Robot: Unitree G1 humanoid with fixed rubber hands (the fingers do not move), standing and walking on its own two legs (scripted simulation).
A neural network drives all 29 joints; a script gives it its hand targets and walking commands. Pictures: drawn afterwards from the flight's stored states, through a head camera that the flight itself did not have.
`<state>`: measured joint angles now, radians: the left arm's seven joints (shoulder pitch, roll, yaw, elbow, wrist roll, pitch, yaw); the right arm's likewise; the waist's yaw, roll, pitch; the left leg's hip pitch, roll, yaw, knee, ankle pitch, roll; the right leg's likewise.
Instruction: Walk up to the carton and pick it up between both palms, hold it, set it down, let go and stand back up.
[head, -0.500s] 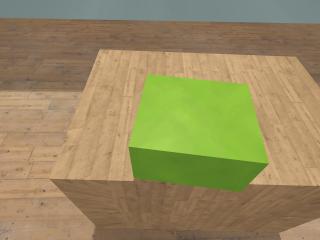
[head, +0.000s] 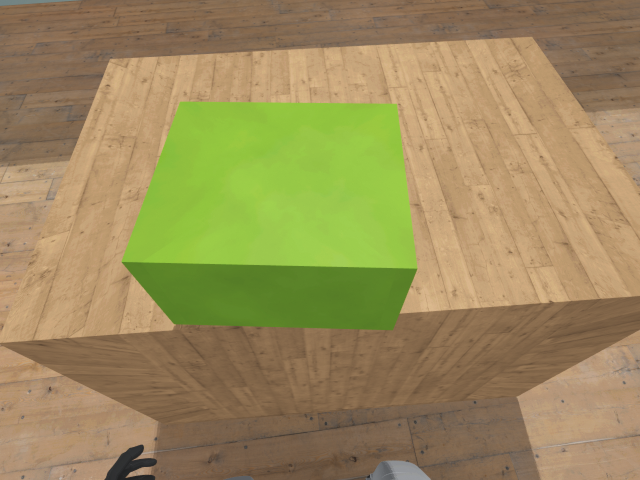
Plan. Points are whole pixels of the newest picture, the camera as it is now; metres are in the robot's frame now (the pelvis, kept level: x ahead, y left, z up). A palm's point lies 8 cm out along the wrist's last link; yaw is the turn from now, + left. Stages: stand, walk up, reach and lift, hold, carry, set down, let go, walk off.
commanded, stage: walk up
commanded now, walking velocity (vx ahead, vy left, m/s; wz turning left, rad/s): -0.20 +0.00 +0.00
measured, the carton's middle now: (285, 214) +0.45 +0.03 +0.03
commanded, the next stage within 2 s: none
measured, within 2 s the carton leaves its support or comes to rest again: neither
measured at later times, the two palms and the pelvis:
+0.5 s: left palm out of the picture +0.02 +0.17 -0.12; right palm out of the picture -0.05 -0.28 -0.12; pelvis -0.02 -0.05 +0.02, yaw +0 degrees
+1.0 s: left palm out of the picture -0.03 +0.18 -0.13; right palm out of the picture -0.03 -0.25 -0.13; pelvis -0.02 -0.04 +0.02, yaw +0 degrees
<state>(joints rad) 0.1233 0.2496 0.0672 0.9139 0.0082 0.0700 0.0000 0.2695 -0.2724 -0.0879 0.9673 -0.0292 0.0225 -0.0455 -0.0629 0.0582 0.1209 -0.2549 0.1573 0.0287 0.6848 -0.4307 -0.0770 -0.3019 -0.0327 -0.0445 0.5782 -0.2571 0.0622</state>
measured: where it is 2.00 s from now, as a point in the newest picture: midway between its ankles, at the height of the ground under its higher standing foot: outside the picture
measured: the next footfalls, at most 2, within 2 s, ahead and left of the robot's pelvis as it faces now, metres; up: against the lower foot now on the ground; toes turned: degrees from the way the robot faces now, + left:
left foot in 0.40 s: -0.02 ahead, +0.05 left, +0.00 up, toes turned +0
left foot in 1.42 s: -0.03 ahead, +0.13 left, +0.00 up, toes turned +1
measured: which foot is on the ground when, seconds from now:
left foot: up 0.00-0.38, down 0.40-1.00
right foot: down 0.00-1.00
